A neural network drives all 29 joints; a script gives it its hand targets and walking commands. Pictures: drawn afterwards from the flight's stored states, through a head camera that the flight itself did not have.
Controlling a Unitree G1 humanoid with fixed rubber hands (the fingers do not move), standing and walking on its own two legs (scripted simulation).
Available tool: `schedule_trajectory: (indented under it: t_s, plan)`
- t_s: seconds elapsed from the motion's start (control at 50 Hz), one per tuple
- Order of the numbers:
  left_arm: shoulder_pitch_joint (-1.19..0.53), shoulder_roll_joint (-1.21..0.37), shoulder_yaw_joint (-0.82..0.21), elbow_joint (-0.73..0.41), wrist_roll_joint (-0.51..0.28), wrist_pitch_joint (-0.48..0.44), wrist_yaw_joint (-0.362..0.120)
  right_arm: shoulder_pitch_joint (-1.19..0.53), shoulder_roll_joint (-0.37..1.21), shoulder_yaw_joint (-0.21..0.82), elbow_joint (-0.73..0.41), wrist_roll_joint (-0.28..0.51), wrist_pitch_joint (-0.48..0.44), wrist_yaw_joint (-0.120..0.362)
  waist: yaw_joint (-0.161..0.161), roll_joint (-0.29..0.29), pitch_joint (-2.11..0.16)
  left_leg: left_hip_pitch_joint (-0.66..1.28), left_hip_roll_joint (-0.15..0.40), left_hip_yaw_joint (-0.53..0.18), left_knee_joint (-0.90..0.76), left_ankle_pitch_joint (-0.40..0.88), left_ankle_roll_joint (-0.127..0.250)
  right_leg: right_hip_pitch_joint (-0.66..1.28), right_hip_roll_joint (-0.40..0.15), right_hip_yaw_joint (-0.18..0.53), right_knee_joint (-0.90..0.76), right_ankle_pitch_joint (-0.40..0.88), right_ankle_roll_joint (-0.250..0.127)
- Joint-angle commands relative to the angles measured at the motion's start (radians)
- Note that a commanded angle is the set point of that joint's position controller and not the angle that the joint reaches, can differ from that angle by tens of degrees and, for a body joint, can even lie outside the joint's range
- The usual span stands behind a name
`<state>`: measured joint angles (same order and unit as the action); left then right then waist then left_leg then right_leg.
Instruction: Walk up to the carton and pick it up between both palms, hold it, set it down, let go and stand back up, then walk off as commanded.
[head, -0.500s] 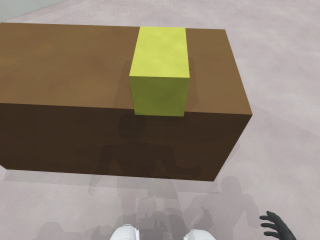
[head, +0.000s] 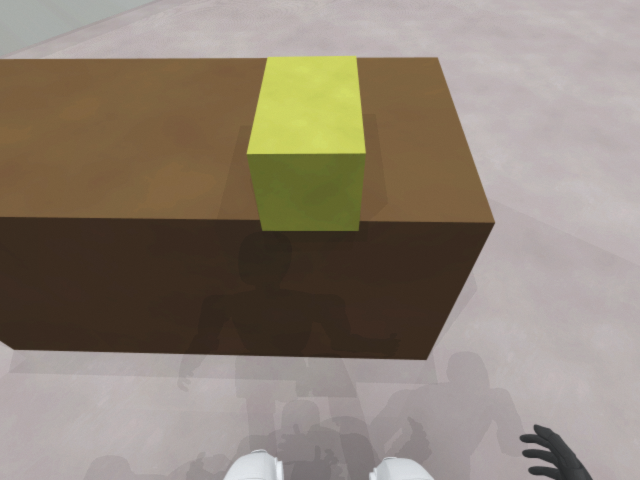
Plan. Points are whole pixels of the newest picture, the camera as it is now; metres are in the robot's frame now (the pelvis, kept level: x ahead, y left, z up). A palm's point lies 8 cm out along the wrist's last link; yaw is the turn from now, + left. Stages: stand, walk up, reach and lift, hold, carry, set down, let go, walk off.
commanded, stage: walk up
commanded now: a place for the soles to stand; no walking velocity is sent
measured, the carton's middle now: (311, 139) +0.70 +0.02 +0.02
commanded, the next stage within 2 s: none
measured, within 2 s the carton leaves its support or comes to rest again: neither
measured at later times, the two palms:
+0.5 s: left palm out of the picture +0.07 +0.32 -0.10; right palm out of the picture +0.11 -0.30 -0.09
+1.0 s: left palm out of the picture +0.08 +0.29 -0.08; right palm out of the picture +0.13 -0.35 -0.09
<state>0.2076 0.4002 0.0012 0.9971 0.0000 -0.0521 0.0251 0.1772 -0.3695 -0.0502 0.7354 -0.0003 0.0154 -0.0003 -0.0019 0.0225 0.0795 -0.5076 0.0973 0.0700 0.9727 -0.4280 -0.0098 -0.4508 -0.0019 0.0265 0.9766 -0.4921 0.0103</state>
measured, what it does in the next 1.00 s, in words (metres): lifts its left foot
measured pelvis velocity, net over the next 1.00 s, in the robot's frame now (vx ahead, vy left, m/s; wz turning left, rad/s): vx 0.05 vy -0.03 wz -0.03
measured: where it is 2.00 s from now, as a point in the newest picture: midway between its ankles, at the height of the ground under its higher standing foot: (319, 453)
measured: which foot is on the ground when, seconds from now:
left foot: down 0.00-0.84, up 0.86-1.00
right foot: down 0.00-1.00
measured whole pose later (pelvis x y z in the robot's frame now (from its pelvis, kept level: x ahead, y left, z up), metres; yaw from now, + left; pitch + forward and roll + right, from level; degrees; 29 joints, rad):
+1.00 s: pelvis +0.05 -0.03 +0.01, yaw -2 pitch -2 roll +1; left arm 0.32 0.39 0.00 1.01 0.00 -0.09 -0.01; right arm 0.27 -0.43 -0.05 0.75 0.00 0.01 0.04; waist 0.00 0.05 0.04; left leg -0.53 0.05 0.03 1.15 -0.49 0.00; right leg -0.38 0.01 -0.02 0.90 -0.48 -0.04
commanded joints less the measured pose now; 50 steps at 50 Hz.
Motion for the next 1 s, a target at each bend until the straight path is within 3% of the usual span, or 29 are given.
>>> schedule_trajectory:
  t_s: [0.0,0.02,0.04,0.08,0.12,0.16,0.2,0.24,0.3,0.32,0.34,0.38,0.44,0.5,0.54,0.58,0.6,0.62,0.64,0.66,0.68,0.78,0.8,0.82,0.84,0.86,0.88,0.96,0.98]
  plan:
    - [-0.073,0.291,0.072,-0.089,0.021,-0.032,0.019,-0.062,-0.251,-0.075,0.031,-0.017,-0.046,-0.006,-0.045,-0.077,-0.127,0.242,0.005,-0.158,-0.214,0.048,0.08,-0.136,-0.136,0.322,-0.325,0.241,-0.142]
    - [-0.11,0.259,0.059,-0.089,0.02,-0.028,0.017,-0.025,-0.268,-0.075,0.038,-0.016,-0.055,-0.008,-0.068,0.016,-0.12,0.289,0.062,-0.224,-0.325,0.019,0.099,-0.197,-0.08,0.199,-0.227,0.249,-0.098]
    - [-0.079,0.224,0.061,-0.093,0.009,-0.021,0.016,-0.022,-0.296,-0.075,0.044,-0.02,-0.059,-0.006,-0.038,0.114,-0.142,0.273,0.146,-0.329,-0.42,-0.041,0.152,-0.172,-0.02,0.084,-0.084,0.194,-0.063]
    - [0.005,0.229,0.068,-0.065,0.01,-0.016,0.016,-0.075,-0.322,-0.085,0.022,-0.013,-0.054,-0.01,-0.002,0.125,-0.122,0.163,0.265,-0.411,-0.487,-0.102,0.239,-0.086,0.001,-0.037,0.018,0.051,-0.044]
    - [0.05,0.236,0.075,-0.067,0.015,-0.022,0.011,-0.128,-0.315,-0.08,-0.002,-0.014,-0.049,-0.009,0.019,0.103,-0.113,0.092,0.236,-0.315,-0.431,-0.111,0.205,-0.021,-0.009,-0.027,-0.072,0.053,-0.063]
    - [0.073,0.254,0.08,-0.055,0.02,-0.031,0.009,-0.141,-0.291,-0.076,-0.011,-0.011,-0.039,-0.009,0.024,0.062,-0.072,0.016,0.114,-0.181,-0.316,-0.107,0.107,0.021,-0.043,0.096,-0.249,0.159,-0.105]
    - [0.048,0.338,0.099,-0.06,0.034,-0.04,0.012,-0.113,-0.233,-0.071,-0.007,-0.009,-0.024,-0.012,0.008,-0.161,-0.076,-0.042,-0.042,-0.084,-0.043,-0.1,0.042,0.02,-0.197,0.498,-0.46,0.088,-0.187]
    - [-0.031,0.36,0.094,-0.078,0.036,-0.045,0.017,-0.119,-0.245,-0.07,0.006,-0.012,-0.028,-0.012,-0.004,-0.146,-0.067,-0.006,-0.045,-0.102,-0.063,-0.12,0.039,-0.011,-0.255,0.579,-0.474,0.149,-0.25]
    - [-0.102,0.27,0.074,-0.09,0.02,-0.036,0.018,-0.003,-0.242,-0.07,0.056,-0.023,-0.059,-0.006,-0.059,-0.035,-0.174,0.272,0.021,-0.174,-0.246,0.166,0.085,-0.095,-0.131,0.288,-0.277,0.362,-0.124]
    - [-0.096,0.24,0.061,-0.087,0.012,-0.032,0.018,0.003,-0.271,-0.07,0.056,-0.024,-0.063,-0.005,-0.053,0.059,-0.196,0.323,0.097,-0.252,-0.318,0.204,0.127,-0.121,-0.053,0.144,-0.159,0.333,-0.074]
    - [-0.068,0.223,0.057,-0.075,0.008,-0.028,0.018,-0.027,-0.293,-0.075,0.039,-0.011,-0.061,-0.006,-0.039,0.078,-0.199,0.292,0.176,-0.337,-0.383,0.21,0.194,-0.099,-0.008,0.06,-0.049,0.323,-0.049]
    - [-0.03,0.217,0.057,-0.06,-0.005,-0.022,0.019,-0.069,-0.318,-0.063,0.038,-0.005,-0.056,-0.007,0.005,0.066,-0.144,0.17,0.219,-0.342,-0.422,0.112,0.226,-0.032,-0.009,-0.013,-0.036,0.191,-0.048]
    - [0.035,0.243,0.069,-0.053,0.011,-0.027,0.014,-0.106,-0.295,-0.063,0.017,-0.009,-0.047,-0.01,0.014,0.082,-0.15,0.11,0.138,-0.235,-0.335,0.068,0.152,0.025,-0.037,0.083,-0.182,0.211,-0.087]
    - [-0.001,0.304,0.075,-0.07,0.032,-0.038,0.016,-0.116,-0.253,-0.071,0.007,-0.005,-0.032,-0.007,-0.014,-0.081,-0.1,0.057,0.015,-0.114,-0.176,-0.052,0.059,-0.009,-0.131,0.342,-0.357,0.179,-0.159]
    - [-0.058,0.321,0.079,-0.072,0.031,-0.039,0.017,-0.097,-0.228,-0.066,0.018,-0.008,-0.031,-0.006,-0.031,-0.111,-0.074,0.075,-0.042,-0.106,-0.125,-0.047,0.06,-0.05,-0.172,0.45,-0.417,0.149,-0.193]
    - [-0.085,0.31,0.077,-0.083,0.025,-0.036,0.019,-0.07,-0.234,-0.066,0.048,-0.012,-0.04,-0.002,-0.041,-0.099,-0.093,0.159,-0.026,-0.12,-0.185,-0.007,0.072,-0.105,-0.148,0.379,-0.381,0.141,-0.163]
    - [0.0,0.321,0.106,-0.097,0.028,-0.038,-0.008,0.066,-0.297,-0.103,0.008,-0.026,-0.07,0.021,-0.046,-0.046,-0.169,0.2,0.015,-0.233,-0.239,-0.353,0.118,-0.126,-0.122,0.37,-0.328,-0.28,-0.183]
    - [-0.016,0.298,0.104,-0.09,0.036,-0.039,-0.019,0.118,-0.351,-0.13,0.037,-0.032,-0.072,0.03,-0.075,0.032,-0.139,0.317,0.058,-0.329,-0.354,-0.555,0.144,-0.309,-0.066,0.264,-0.232,-0.445,-0.148]
    - [-0.09,0.242,0.084,-0.113,0.036,-0.036,-0.022,0.219,-0.372,-0.138,0.058,-0.038,-0.079,0.028,-0.14,0.159,-0.134,0.507,0.167,-0.53,-0.558,-0.708,0.203,-0.507,0.019,0.068,-0.018,-0.323,-0.086]
    - [-0.084,0.222,0.081,-0.121,0.03,-0.037,-0.022,0.207,-0.391,-0.139,0.061,-0.03,-0.082,0.023,-0.116,0.249,-0.053,0.469,0.305,-0.729,-0.745,-0.781,0.246,-0.568,0.051,-0.061,0.195,-0.168,-0.055]
    - [-0.085,0.271,0.077,-0.113,0.029,-0.042,-0.02,0.182,-0.406,-0.144,0.046,-0.021,-0.084,0.019,-0.115,0.147,-0.028,0.458,0.339,-0.756,-0.76,-0.7,0.256,-0.573,-0.013,-0.008,0.219,-0.081,-0.047]
    - [0.165,0.263,0.112,-0.042,0.007,-0.05,-0.052,0.028,-0.362,-0.126,-0.008,-0.035,-0.066,0.029,0.033,0.177,-0.049,0.092,0.227,-0.36,-0.649,-0.44,0.211,0.006,-0.031,-0.113,-0.134,-0.042,-0.055]
    - [0.285,0.264,0.123,0.002,0.008,-0.053,-0.048,-0.062,-0.33,-0.115,-0.039,-0.034,-0.059,0.032,0.116,0.101,-0.062,-0.047,0.162,-0.259,-0.499,-0.448,0.167,0.222,0.001,-0.149,-0.26,0.054,-0.066]
    - [0.405,0.289,0.144,0.04,0.009,-0.061,-0.033,-0.088,-0.266,-0.096,-0.05,-0.034,-0.049,0.032,0.191,-0.044,-0.094,-0.23,0.074,-0.138,-0.21,-0.4,0.106,0.444,-0.01,-0.037,-0.409,0.004,-0.097]
    - [0.448,0.373,0.165,0.032,0.029,-0.067,-0.017,-0.072,-0.15,-0.06,-0.072,-0.031,-0.048,0.029,0.198,-0.359,-0.078,-0.468,-0.081,0.02,0.235,-0.235,0.025,0.526,-0.206,0.454,-0.598,-0.31,-0.132]
    - [0.306,0.403,0.153,-0.042,0.035,-0.069,-0.008,-0.078,-0.179,-0.061,-0.086,-0.029,-0.044,0.02,0.138,-0.202,-0.014,-0.591,-0.11,-0.107,0.292,-0.163,0.023,0.425,-0.351,0.877,-0.755,-0.493,-0.201]
    - [0.224,0.447,0.17,-0.07,0.018,-0.068,0.002,-0.104,-0.3,-0.084,-0.069,-0.025,-0.045,0.019,0.114,-0.043,0.0,-0.526,-0.051,-0.22,0.253,-0.141,0.033,0.382,-0.398,0.931,-0.82,-0.625,-0.245]
    - [0.147,0.371,0.148,-0.086,0.025,-0.079,0.006,-0.002,-0.277,-0.094,-0.022,-0.027,-0.051,0.034,0.047,-0.107,0.031,-0.407,0.006,-0.17,0.191,-0.013,0.034,0.341,-0.307,0.605,-0.653,-0.035,-0.162]
    - [0.174,0.353,0.144,-0.089,0.018,-0.086,0.006,0.011,-0.277,-0.088,-0.02,-0.026,-0.054,0.035,0.048,-0.113,0.018,-0.397,0.013,-0.17,0.154,0.004,0.026,0.353,-0.31,0.572,-0.613,0.137,-0.186]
